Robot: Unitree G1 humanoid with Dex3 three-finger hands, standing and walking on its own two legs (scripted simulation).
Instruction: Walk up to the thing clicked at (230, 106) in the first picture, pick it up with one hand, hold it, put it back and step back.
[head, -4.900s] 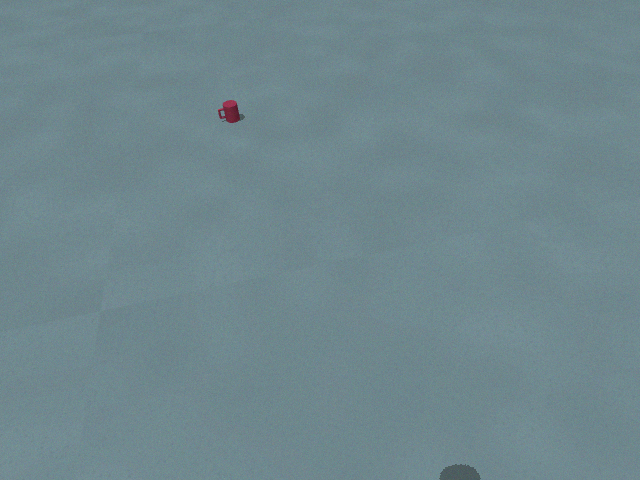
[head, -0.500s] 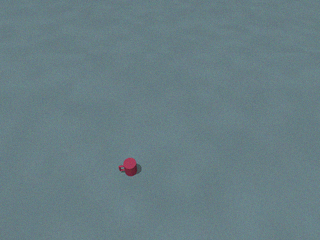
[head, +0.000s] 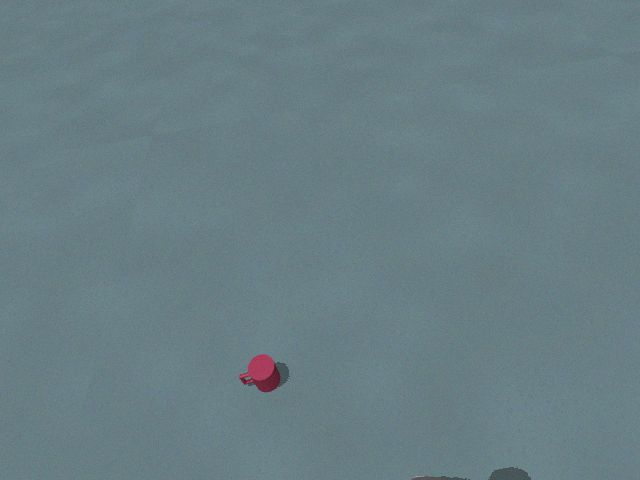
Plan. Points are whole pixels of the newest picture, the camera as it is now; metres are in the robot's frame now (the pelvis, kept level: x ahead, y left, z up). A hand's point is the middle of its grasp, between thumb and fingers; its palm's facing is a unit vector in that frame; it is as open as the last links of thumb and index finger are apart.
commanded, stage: walk up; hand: left
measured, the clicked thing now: (259, 375) +0.55 +0.28 -0.71
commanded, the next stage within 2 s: stand in 1.84 s
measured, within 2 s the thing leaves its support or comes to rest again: neither
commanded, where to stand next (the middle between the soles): +0.16 +0.01 m, yaw +0 degrees
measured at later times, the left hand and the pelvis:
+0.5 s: hand out of the picture +0.10 +0.28 -0.16, palm faces +0.00 -0.95 -0.32, open 7.4 cm; pelvis +0.02 +0.02 +0.00, yaw +1 degrees
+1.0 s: hand out of the picture +0.11 +0.28 -0.13, palm faces +0.05 -0.93 -0.35, open 7.4 cm; pelvis +0.05 +0.02 +0.02, yaw +2 degrees
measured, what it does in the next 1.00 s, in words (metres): steps on the spot: left foot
